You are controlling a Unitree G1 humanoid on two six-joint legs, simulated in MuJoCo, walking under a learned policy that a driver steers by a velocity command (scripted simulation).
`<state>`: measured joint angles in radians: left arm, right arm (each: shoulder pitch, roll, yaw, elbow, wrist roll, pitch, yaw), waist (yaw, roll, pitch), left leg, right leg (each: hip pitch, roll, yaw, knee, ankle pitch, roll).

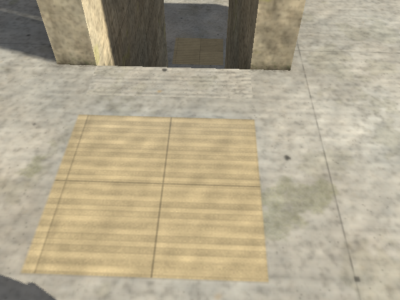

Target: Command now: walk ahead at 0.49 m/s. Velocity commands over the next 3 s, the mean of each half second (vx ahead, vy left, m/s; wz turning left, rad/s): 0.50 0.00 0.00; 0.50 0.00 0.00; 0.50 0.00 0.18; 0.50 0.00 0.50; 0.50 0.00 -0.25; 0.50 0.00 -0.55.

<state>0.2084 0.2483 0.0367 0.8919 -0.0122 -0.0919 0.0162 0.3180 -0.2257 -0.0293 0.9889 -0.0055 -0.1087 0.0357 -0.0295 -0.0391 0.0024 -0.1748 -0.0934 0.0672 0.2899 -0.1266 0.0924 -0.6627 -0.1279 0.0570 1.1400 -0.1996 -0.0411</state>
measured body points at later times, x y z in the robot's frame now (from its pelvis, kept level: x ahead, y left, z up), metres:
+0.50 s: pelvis +0.28 -0.08 +0.00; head +0.29 -0.10 +0.45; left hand +0.33 +0.18 -0.12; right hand +0.37 -0.35 -0.14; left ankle +0.29 +0.08 -0.66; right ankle +0.30 -0.16 -0.74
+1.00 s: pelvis +0.55 -0.01 -0.01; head +0.58 +0.00 +0.44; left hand +0.59 +0.25 -0.15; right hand +0.66 -0.28 -0.13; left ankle +0.61 +0.07 -0.74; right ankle +0.47 -0.17 -0.65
